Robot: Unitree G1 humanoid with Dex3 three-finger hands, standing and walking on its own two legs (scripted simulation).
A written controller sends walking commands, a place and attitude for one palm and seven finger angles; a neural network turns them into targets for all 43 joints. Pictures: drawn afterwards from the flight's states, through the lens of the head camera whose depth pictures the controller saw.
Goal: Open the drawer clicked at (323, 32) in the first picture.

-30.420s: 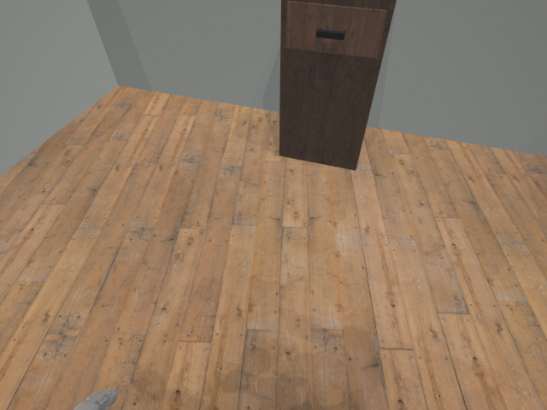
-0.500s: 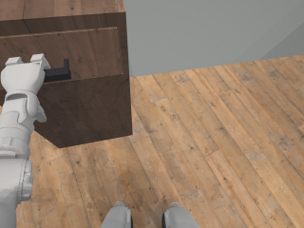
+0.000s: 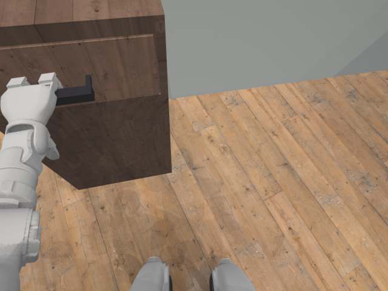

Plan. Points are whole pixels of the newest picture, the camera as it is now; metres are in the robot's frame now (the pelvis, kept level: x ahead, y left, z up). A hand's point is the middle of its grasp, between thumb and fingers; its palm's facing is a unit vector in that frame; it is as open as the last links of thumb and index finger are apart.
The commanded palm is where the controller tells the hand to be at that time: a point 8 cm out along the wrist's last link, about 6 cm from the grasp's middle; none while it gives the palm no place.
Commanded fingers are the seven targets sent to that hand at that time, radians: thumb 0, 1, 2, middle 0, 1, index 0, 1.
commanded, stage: close the thumb around the handle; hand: left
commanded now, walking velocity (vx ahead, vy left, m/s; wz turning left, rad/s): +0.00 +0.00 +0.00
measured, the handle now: (64, 89) +0.53 +0.27 +0.03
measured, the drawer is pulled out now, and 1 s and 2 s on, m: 0.00 0.01 0.13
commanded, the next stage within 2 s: pull the drawer open in 0.74 s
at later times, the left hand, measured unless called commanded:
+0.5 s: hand (46, 117) +0.47 +0.31 +0.01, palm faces -0.07 -0.01 -1.00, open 8.3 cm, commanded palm +0.46 +0.29 +0.06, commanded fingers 0.00 0.84 0.88 -0.40 -1.34 -0.40 -1.34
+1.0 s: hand (48, 119) +0.47 +0.30 +0.00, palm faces -0.06 -0.03 -1.00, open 5.8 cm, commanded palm +0.44 +0.28 +0.06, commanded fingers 0.00 0.90 0.90 -0.40 -1.35 -0.40 -1.35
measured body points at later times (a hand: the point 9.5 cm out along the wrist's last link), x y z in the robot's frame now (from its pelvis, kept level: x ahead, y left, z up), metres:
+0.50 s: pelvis +0.00 +0.00 +0.00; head +0.13 +0.01 +0.43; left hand +0.47 +0.30 +0.06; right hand +0.01 -0.28 -0.12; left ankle +0.01 +0.08 -0.67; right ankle +0.01 -0.15 -0.67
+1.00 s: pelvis +0.00 -0.01 +0.00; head +0.14 +0.01 +0.43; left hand +0.46 +0.30 +0.06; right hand +0.02 -0.29 -0.12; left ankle +0.01 +0.08 -0.67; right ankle +0.01 -0.15 -0.67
